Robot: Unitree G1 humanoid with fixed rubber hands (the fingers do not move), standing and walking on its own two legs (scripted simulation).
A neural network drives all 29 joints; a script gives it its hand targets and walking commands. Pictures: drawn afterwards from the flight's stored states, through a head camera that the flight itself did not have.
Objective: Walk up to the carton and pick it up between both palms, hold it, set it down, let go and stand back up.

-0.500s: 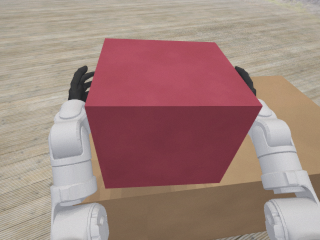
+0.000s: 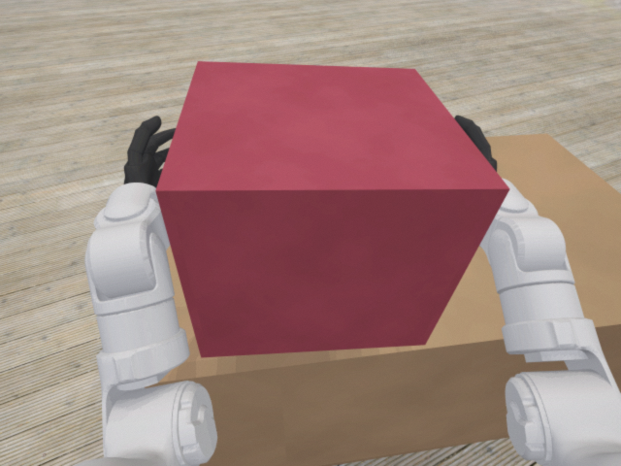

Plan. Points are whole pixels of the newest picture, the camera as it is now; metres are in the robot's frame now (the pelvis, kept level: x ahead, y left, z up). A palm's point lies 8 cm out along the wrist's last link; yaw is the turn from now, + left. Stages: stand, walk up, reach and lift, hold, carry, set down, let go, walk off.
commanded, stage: hold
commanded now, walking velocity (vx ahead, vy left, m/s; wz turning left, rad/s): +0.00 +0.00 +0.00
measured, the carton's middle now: (313, 205) +0.38 +0.01 +0.18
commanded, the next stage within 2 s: none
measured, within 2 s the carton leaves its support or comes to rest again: neither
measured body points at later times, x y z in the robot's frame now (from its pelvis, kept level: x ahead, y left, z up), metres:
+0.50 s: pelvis +0.00 -0.01 +0.00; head -0.04 +0.02 +0.45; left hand +0.36 +0.20 +0.21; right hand +0.37 -0.18 +0.20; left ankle +0.01 +0.11 -0.75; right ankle +0.02 -0.11 -0.75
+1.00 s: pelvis +0.01 +0.00 +0.00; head -0.03 +0.04 +0.45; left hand +0.37 +0.21 +0.22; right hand +0.38 -0.17 +0.21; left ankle +0.01 +0.11 -0.75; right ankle +0.02 -0.11 -0.75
